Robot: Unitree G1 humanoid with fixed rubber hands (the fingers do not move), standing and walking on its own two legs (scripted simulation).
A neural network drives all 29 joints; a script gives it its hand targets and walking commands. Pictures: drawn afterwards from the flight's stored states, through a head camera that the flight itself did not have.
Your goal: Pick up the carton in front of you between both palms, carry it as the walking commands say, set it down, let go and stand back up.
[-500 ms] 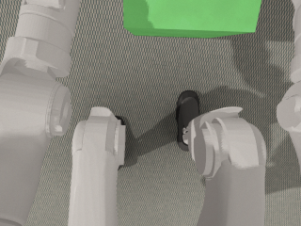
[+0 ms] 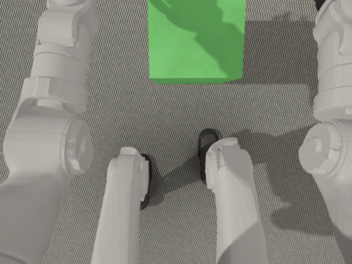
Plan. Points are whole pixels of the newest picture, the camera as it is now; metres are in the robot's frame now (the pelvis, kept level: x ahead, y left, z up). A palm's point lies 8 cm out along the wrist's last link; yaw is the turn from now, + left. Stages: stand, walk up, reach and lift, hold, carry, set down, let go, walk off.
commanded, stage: set down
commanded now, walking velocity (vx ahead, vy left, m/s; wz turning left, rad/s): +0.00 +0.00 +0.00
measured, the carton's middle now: (192, 44) +0.54 -0.10 -0.37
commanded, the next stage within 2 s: let go in 0.40 s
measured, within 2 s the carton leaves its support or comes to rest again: neither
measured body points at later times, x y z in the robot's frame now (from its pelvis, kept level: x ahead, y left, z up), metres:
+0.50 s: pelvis +0.02 -0.01 +0.13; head +0.35 -0.06 +0.44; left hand +0.60 +0.09 +0.03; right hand +0.54 -0.31 +0.03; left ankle +0.07 +0.13 -0.46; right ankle +0.13 -0.13 -0.46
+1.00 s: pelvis +0.07 -0.02 +0.23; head +0.27 -0.05 +0.64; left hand +0.44 +0.15 +0.13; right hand +0.37 -0.29 +0.12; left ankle +0.07 +0.13 -0.46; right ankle +0.13 -0.13 -0.46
